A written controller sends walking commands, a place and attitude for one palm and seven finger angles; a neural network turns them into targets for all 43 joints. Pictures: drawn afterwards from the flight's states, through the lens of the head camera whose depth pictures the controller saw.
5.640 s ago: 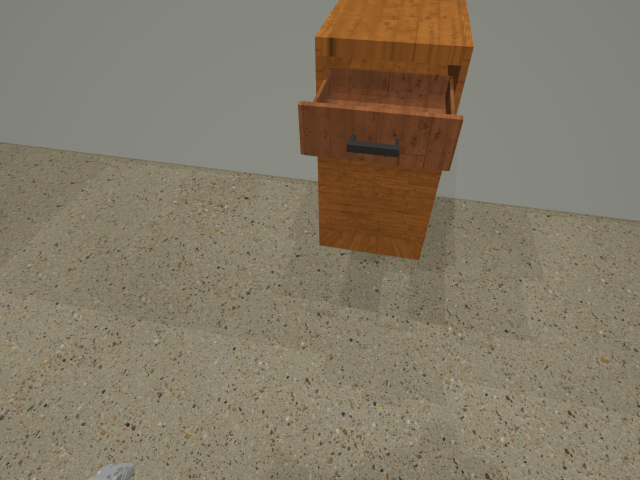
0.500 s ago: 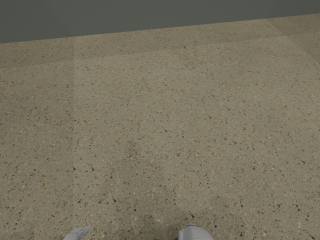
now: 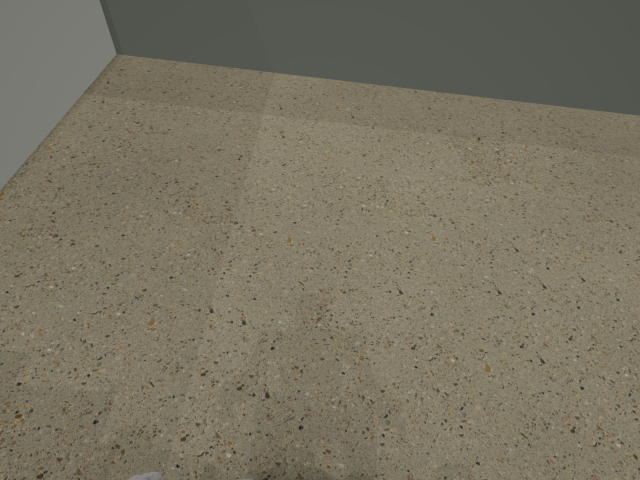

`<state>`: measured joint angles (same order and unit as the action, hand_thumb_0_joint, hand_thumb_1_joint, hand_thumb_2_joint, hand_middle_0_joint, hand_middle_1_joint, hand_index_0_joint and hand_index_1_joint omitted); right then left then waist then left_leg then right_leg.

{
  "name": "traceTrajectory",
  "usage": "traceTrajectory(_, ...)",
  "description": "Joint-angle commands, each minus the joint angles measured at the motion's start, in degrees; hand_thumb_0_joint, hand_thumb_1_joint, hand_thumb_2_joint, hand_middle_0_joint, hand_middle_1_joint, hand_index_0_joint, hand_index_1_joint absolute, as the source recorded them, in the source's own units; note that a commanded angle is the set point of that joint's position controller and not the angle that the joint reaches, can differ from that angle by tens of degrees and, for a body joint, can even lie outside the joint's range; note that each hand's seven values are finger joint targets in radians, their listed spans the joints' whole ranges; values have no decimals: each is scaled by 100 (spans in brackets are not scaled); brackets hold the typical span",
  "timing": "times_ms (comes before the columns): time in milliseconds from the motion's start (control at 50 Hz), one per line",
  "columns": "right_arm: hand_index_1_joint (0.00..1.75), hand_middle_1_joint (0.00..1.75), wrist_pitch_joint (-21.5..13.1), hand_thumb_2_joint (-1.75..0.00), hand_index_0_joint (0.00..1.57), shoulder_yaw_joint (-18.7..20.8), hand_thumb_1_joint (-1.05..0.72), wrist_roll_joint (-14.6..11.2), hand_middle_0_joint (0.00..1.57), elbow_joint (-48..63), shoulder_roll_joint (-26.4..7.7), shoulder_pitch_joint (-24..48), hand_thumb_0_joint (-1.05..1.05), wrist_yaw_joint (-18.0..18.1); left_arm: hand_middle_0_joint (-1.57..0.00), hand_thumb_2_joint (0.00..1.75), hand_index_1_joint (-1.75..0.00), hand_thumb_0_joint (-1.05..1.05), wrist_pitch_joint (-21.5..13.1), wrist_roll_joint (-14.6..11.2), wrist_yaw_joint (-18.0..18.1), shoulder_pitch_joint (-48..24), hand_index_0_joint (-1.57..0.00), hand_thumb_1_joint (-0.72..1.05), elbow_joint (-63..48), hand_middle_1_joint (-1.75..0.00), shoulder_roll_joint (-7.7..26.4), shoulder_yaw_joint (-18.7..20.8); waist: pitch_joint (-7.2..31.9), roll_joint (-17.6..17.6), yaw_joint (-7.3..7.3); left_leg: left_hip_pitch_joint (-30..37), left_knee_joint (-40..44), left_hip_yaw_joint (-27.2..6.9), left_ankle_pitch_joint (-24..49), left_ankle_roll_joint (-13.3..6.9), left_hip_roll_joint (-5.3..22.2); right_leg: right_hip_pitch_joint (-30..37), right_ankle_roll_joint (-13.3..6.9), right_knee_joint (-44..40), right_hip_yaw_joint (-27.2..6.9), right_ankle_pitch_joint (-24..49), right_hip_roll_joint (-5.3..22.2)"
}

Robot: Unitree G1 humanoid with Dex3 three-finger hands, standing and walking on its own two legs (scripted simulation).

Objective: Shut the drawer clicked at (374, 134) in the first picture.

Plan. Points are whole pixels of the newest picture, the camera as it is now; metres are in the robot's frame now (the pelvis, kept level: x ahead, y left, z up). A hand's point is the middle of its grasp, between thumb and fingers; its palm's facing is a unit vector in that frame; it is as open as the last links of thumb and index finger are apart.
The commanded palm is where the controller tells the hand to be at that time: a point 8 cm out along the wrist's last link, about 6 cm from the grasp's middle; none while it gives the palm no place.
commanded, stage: turn to face it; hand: left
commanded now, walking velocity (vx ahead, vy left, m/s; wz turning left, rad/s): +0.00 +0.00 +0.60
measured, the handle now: out of the picture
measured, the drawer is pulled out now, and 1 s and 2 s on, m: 0.30 0.30 0.30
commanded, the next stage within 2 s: none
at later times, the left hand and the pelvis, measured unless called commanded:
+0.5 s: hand out of the picture +0.04 +0.18 -0.13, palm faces +0.31 -0.91 -0.28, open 7.4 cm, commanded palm none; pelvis -0.01 -0.05 +0.01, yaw +17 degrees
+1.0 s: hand out of the picture -0.15 +0.14 -0.16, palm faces +0.63 -0.74 -0.25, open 7.4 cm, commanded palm none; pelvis -0.04 -0.04 +0.01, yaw +37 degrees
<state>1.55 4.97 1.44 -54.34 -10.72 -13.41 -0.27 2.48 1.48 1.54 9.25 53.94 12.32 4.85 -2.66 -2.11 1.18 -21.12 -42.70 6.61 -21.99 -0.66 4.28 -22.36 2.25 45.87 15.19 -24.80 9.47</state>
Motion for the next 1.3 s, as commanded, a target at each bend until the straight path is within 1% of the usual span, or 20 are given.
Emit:
traceTrajectory(0,30,30,-142,-90,20,213,-90,41,20,199,-1243,-748,0,140,-20,90,-30,0,-32,30,-53,-447,-20,90,-709,-30,179,104,396,1665,202,882,2659,-2751,2172,-729,1682,-1675,142,2512,-1443,-203,-229)
traceTrajectory(40,30,30,-201,-90,20,84,-90,-11,20,379,-975,-178,0,180,-20,90,-30,0,-56,13,-106,-126,-20,90,-479,-30,354,151,461,1339,-38,1095,2448,-1953,2603,-342,1146,-1632,219,2688,-1524,578,-248)
traceTrajectory(80,30,30,-234,-90,20,73,-90,-37,20,414,-1018,-152,0,202,-20,90,-30,0,-53,-16,-97,162,-20,90,-338,-30,431,148,652,923,-90,1453,2351,-1731,3157,-385,945,-1484,308,2615,-1551,755,-343)
traceTrajectory(280,30,30,-110,-90,20,163,-90,-9,20,340,-1219,-366,0,141,-20,90,-30,0,-41,-91,-9,-164,-20,90,-513,-30,496,88,415,1025,146,1449,2448,-2541,2566,-934,943,-881,366,1045,-1597,96,-522)
traceTrajectory(340,30,30,-52,-90,20,200,-90,6,20,403,-1275,-177,0,120,-20,90,-30,0,-58,-111,4,-103,-20,90,-572,-30,462,68,408,1135,106,1113,2357,-2804,2362,-961,857,-372,289,300,-1570,-86,-675)
traceTrajectory(420,30,30,15,-90,20,251,-90,-13,20,572,-1309,274,0,76,-20,90,-30,0,-144,-156,39,579,-20,90,-457,-30,483,86,536,1088,-213,175,1999,-2907,1944,-693,470,1148,162,-1419,-1426,687,-892)
traceTrajectory(440,30,30,23,-90,20,243,-90,-54,20,624,-1172,370,0,53,-20,90,-30,0,-196,-131,57,826,-20,90,-434,-30,644,125,569,753,-363,-373,1671,-2723,1442,-442,199,1873,105,-2310,-1518,1136,-707)
traceTrajectory(460,30,30,31,-90,20,202,-90,-112,20,693,-764,221,0,20,-20,90,-30,0,-266,-33,102,948,-20,90,-470,-30,1102,220,672,-644,-403,-1354,462,-1898,112,25,-475,2622,-279,-3247,-2763,479,610)
traceTrajectory(480,30,30,26,-90,20,197,-90,-64,20,837,-674,294,0,29,-20,90,-30,0,-245,-6,113,730,-20,90,-609,-30,1486,244,401,-1774,-389,-1785,-1009,-1021,-1083,349,-946,1956,-863,-3489,-4017,652,1906)
traceTrajectory(520,30,30,107,-90,20,265,-90,13,20,690,-914,311,0,-49,-20,90,-30,0,-275,-40,117,22,-20,90,-815,-30,1001,143,21,-825,-43,-1445,-2311,-1288,-479,270,-454,850,-903,-3409,-2971,675,1394)
traceTrajectory(600,30,30,170,-90,20,222,-90,-3,20,428,-769,120,0,-135,-20,90,-30,0,-340,-50,60,7,-20,90,-812,-30,695,-3,-120,-729,56,-1386,-2896,-824,302,492,-308,1043,-706,-2889,-1672,2139,753)
traceTrajectory(720,30,30,203,-90,20,147,-90,-23,20,563,-744,763,0,-144,-20,90,-30,0,-311,-6,64,684,-20,90,-603,-30,897,47,-8,-783,-291,-1379,-2018,-568,16,592,-144,1732,-883,-2775,-1451,2498,1052)
traceTrajectory(840,30,30,79,-90,20,-3,-90,-85,20,694,-612,1071,0,-136,-20,90,-30,0,-258,48,46,919,-20,90,-465,-30,1125,126,389,-1052,-491,-548,-215,-149,-451,455,-213,2156,-948,-2145,-1103,3996,1270)
traceTrajectory(880,30,30,39,-90,20,-17,-90,-95,20,675,-643,845,0,-112,-20,90,-30,0,-227,33,32,863,-20,90,-447,-30,1214,164,575,-1076,-400,-40,432,-3,-176,364,-303,2054,-836,-1848,-925,4086,1287)
traceTrajectory(920,30,30,-18,-90,20,40,-90,-69,20,567,-848,374,0,-101,-20,90,-30,0,-192,-44,-5,751,-20,90,-437,-30,1193,172,833,-764,-113,994,1704,-10,1015,258,-359,1652,-426,-993,-497,3697,1053)
traceTrajectory(940,30,30,-80,-90,20,158,-90,-41,20,514,-1348,-26,0,-86,-20,90,-30,0,-173,-82,-28,726,-20,90,-528,-30,1002,139,1156,398,121,2189,2126,-1034,2316,-67,412,540,-76,215,-318,2473,679)
traceTrajectory(960,30,30,-102,-90,20,318,-90,-55,20,464,-1979,-427,0,-25,-20,90,-30,0,-165,-107,-65,437,-20,90,-845,-30,578,22,1174,2094,394,2837,2075,-2969,5139,-889,1929,-1180,369,1418,-478,-1302,-140)
traceTrajectory(980,30,30,-51,-90,20,306,-90,-83,20,290,-1992,-689,0,4,-20,90,-30,0,-88,-49,-17,130,-20,90,-920,-30,721,9,1193,1438,452,2644,1885,-2664,5531,-1278,2128,-1250,267,2002,-1122,-1361,-93)
traceTrajectory(1080,30,30,-112,-90,20,89,-90,-44,20,582,-1340,437,0,112,-20,90,-30,0,-57,-54,-79,252,-20,90,-570,-30,735,77,360,1063,-71,1441,2135,-1716,4122,-753,865,-1021,336,2300,-1431,184,-220)
traceTrajectory(1280,30,30,-55,-90,20,177,-90,1,20,537,-1377,29,0,80,-20,90,-30,0,-58,-80,-15,-307,-20,90,-890,-30,625,49,297,1031,100,1231,2332,-2739,2703,-984,798,-643,359,848,-1574,37,-545)
